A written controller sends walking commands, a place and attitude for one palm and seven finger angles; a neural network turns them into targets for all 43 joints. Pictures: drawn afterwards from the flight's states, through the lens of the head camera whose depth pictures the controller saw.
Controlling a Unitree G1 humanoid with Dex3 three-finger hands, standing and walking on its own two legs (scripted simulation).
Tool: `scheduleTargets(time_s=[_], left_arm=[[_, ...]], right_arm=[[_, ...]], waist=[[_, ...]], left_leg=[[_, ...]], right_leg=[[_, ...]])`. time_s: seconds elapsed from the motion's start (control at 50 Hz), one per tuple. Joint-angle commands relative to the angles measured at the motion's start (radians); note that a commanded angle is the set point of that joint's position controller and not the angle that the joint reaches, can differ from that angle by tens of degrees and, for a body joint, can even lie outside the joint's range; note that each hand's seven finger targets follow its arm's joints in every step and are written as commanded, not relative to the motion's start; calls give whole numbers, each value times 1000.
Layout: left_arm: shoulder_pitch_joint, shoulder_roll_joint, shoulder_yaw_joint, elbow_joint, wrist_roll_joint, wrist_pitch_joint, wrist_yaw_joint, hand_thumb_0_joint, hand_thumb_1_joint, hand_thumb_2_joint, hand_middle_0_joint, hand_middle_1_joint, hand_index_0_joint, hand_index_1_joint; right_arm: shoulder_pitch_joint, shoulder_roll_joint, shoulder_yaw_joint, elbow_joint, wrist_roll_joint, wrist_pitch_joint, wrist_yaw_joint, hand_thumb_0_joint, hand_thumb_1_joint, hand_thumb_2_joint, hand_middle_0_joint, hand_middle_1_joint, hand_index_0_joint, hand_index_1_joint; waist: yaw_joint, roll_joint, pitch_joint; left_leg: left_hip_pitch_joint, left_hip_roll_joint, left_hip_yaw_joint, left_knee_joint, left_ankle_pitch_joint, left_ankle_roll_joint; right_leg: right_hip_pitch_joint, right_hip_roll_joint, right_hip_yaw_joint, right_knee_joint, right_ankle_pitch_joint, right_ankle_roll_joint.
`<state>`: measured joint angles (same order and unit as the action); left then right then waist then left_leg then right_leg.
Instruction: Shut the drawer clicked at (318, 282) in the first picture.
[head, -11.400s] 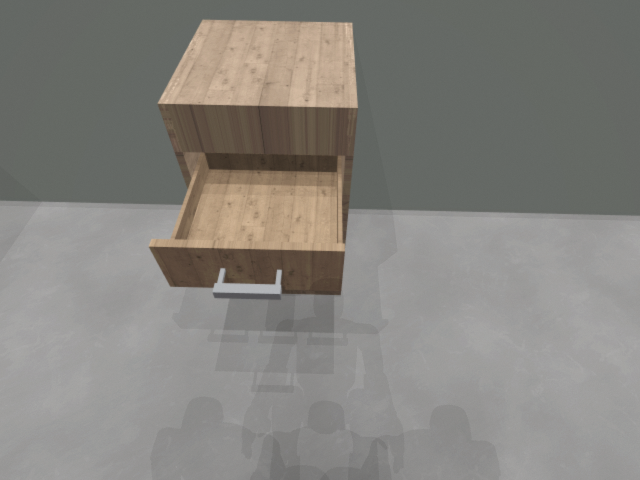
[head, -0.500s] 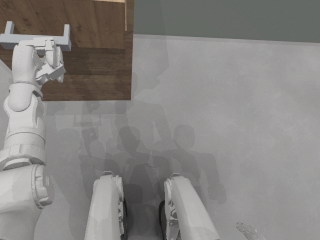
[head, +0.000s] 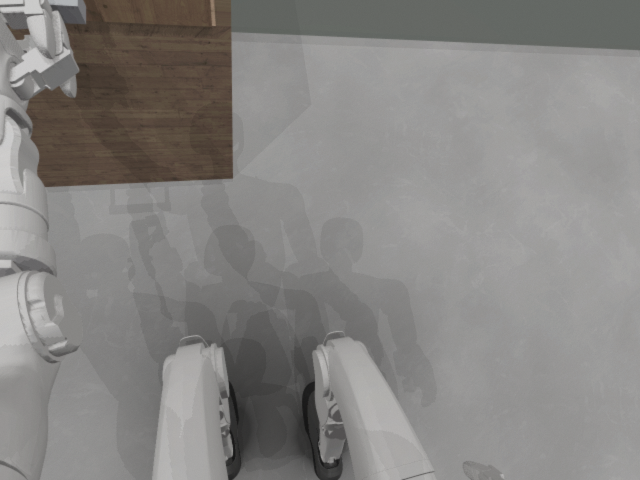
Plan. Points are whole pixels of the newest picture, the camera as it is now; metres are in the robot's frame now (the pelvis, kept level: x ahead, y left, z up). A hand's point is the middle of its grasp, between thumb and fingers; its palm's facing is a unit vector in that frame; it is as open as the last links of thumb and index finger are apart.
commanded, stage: push the drawer shut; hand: left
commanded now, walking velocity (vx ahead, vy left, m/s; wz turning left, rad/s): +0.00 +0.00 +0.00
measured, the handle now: out of the picture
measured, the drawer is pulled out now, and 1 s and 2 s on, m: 0.01 0.00 0.00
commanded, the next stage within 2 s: pull the fist back off the drawer in 0.52 s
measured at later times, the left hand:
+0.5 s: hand (51, 43) +0.57 +0.25 +0.03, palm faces +0.08 -0.99 -0.06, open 3.0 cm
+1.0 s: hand (42, 40) +0.57 +0.26 +0.03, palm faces +0.05 -1.00 -0.06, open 3.2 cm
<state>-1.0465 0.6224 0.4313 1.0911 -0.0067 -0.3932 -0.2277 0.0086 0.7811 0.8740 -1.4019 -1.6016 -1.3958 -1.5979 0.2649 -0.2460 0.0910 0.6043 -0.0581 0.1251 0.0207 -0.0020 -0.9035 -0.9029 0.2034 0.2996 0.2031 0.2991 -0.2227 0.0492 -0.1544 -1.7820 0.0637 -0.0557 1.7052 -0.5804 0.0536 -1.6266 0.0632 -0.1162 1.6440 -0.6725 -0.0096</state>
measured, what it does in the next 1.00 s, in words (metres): stands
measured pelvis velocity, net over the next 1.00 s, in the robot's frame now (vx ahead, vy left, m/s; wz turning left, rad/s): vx -0.03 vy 0.01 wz -0.03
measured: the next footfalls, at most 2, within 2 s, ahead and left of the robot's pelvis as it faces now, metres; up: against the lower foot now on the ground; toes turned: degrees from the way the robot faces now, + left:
none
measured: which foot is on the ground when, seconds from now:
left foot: down 0.00-1.00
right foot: down 0.00-1.00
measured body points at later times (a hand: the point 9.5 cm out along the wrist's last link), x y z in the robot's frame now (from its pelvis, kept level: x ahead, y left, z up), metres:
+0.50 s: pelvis -0.02 -0.01 -0.02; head +0.21 +0.08 +0.36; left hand +0.56 +0.30 +0.03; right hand +0.00 -0.27 -0.10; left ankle +0.07 +0.10 -0.51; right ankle +0.04 -0.12 -0.51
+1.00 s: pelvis -0.03 +0.01 -0.02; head +0.20 +0.10 +0.36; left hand +0.56 +0.31 +0.03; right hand -0.03 -0.25 -0.10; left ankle +0.07 +0.10 -0.51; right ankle +0.04 -0.12 -0.51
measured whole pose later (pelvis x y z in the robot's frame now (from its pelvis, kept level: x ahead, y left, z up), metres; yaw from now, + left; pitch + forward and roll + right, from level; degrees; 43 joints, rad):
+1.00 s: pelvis -0.03 +0.01 -0.02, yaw -2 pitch +37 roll -12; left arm -1.28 0.79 0.34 1.17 0.05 -0.27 -0.25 -0.03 0.53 0.87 -1.40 -1.60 -1.40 -1.60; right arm 0.32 -0.24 0.15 0.62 -0.07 0.05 0.00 0.00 -0.90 -0.90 0.20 0.30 0.20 0.30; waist -0.29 0.03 -0.11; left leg -1.90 0.05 -0.08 1.74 -0.52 0.07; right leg -1.72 0.06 -0.15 1.66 -0.61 0.01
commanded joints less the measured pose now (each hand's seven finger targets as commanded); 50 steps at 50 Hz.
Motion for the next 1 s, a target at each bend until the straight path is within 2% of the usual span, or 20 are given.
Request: scheduleTargets(time_s=[0.0,0.02,0.08,0.16,0.2,0.24,0.26,0.28,0.34,0.48,0.56,0.66,0.68,0.72,0.74,0.8,0.84,0.9,0.96,0.98], left_arm=[[-521,294,31,-207,1,-54,24,0,900,900,-1400,-1600,-1400,-1600],[-538,276,15,-208,4,-51,23,0,900,900,-1400,-1600,-1400,-1600],[-561,289,17,-202,11,-43,22,0,900,900,-1400,-1600,-1400,-1600],[-654,300,-4,-197,18,-23,22,0,900,900,-1400,-1600,-1400,-1600],[-703,306,-16,-214,29,-22,25,0,900,900,-1400,-1600,-1400,-1600],[-728,277,-48,-206,34,-16,26,0,900,900,-1400,-1600,-1400,-1600],[-746,285,-49,-199,34,-12,30,0,900,900,-1400,-1600,-1400,-1600],[-770,285,-59,-210,37,-14,31,0,900,900,-1400,-1600,-1400,-1600],[-795,299,-69,-177,44,2,38,0,900,900,-1400,-1600,-1400,-1600],[-851,327,-97,-167,54,17,39,0,900,900,-1400,-1600,-1400,-1600],[-867,328,-105,-162,45,30,37,0,900,900,-1400,-1600,-1400,-1600],[-843,362,-89,-115,46,49,28,0,900,900,-1400,-1600,-1400,-1600],[-851,352,-95,-125,46,47,26,0,900,900,-1400,-1600,-1400,-1600],[-843,342,-93,-116,43,54,27,0,900,900,-1400,-1600,-1400,-1600],[-833,344,-84,-110,38,57,28,0,900,900,-1400,-1600,-1400,-1600],[-829,336,-81,-104,40,62,26,0,900,900,-1400,-1600,-1400,-1600],[-823,334,-75,-118,37,65,25,0,900,900,-1400,-1600,-1400,-1600],[-803,310,-72,-161,35,64,21,0,900,900,-1400,-1600,-1400,-1600],[-732,280,-62,-160,20,77,20,0,900,900,-1400,-1600,-1400,-1600],[-708,281,-58,-167,20,75,18,0,900,900,-1400,-1600,-1400,-1600]], right_arm=[[219,-229,-70,-19,-6,6,-19,0,-900,-900,200,300,200,300],[222,-226,-71,-16,-7,7,-18,0,-900,-900,200,300,200,300],[236,-225,-68,-16,-8,7,-16,0,-900,-900,200,300,200,300],[244,-227,-63,-6,-7,7,-20,0,-900,-900,200,300,200,300],[253,-230,-62,-1,-10,3,-23,0,-900,-900,200,300,200,300],[252,-233,-62,4,-11,-1,-23,0,-900,-900,200,300,200,300],[253,-235,-59,9,-13,-4,-25,0,-900,-900,200,300,200,300],[256,-233,-56,9,-14,-8,-28,0,-900,-900,200,300,200,300],[252,-239,-47,11,-13,-15,-33,0,-900,-900,200,300,200,300],[245,-243,-27,15,-10,-45,-51,0,-900,-900,200,300,200,300],[238,-253,-21,25,-7,-64,-58,0,-900,-900,200,300,200,300],[239,-260,-11,21,-5,-79,-66,0,-900,-900,200,300,200,300],[242,-256,-11,18,-5,-81,-65,0,-900,-900,200,300,200,300],[241,-261,-13,15,-7,-83,-63,0,-900,-900,200,300,200,300],[247,-262,-13,16,-8,-82,-63,0,-900,-900,200,300,200,300],[257,-269,-17,12,-10,-81,-61,0,-900,-900,200,300,200,300],[265,-267,-20,11,-13,-78,-57,0,-900,-900,200,300,200,300],[274,-267,-31,7,-15,-73,-46,0,-900,-900,200,300,200,300],[274,-264,-38,4,-14,-65,-37,0,-900,-900,200,300,200,300],[276,-263,-39,0,-13,-64,-35,0,-900,-900,200,300,200,300]], waist=[[-43,267,-639],[-50,275,-643],[-58,291,-646],[-89,288,-629],[-100,316,-637],[-111,355,-635],[-120,340,-622],[-125,372,-617],[-140,352,-602],[-159,420,-585],[-171,410,-573],[-167,383,-530],[-166,415,-537],[-164,410,-533],[-166,382,-527],[-165,386,-530],[-157,386,-544],[-133,437,-586],[-116,399,-579],[-105,411,-577]], left_leg=[[706,3,-116,-158,311,-12],[718,3,-116,-152,323,-12],[728,5,-120,-145,341,-10],[679,2,-112,-131,280,-4],[703,2,-120,-131,276,-3],[734,4,-136,-139,241,-9],[719,4,-135,-136,221,-6],[732,4,-140,-140,222,-7],[680,1,-133,-137,145,-3],[675,4,-136,-153,76,-2],[666,10,-145,-167,22,-2],[617,14,-155,-185,-46,-4],[648,13,-159,-190,-30,-6],[651,13,-173,-200,-52,-11],[645,15,-175,-199,-44,-8],[672,20,-197,-210,-49,-15],[679,18,-196,-205,-20,-15],[765,22,-219,-223,32,-29],[769,25,-227,-235,27,-32],[788,27,-229,-247,37,-35]], right_leg=[[75,12,30,-190,242,-31],[68,12,28,-187,250,-32],[59,13,27,-185,260,-33],[58,17,33,-195,234,-29],[33,16,28,-188,229,-31],[-16,15,22,-184,214,-35],[-18,14,24,-186,208,-33],[-32,13,21,-183,207,-35],[-28,15,27,-189,172,-33],[-53,12,27,-189,146,-35],[-60,11,25,-193,131,-31],[-66,11,17,-186,103,-30],[-80,9,14,-183,110,-33],[-94,7,9,-178,109,-34],[-88,8,7,-179,116,-32],[-123,7,-4,-165,118,-34],[-112,6,-5,-162,134,-35],[-132,2,-14,-150,159,-40],[-124,4,-16,-156,156,-40],[-122,2,-15,-157,157,-41]])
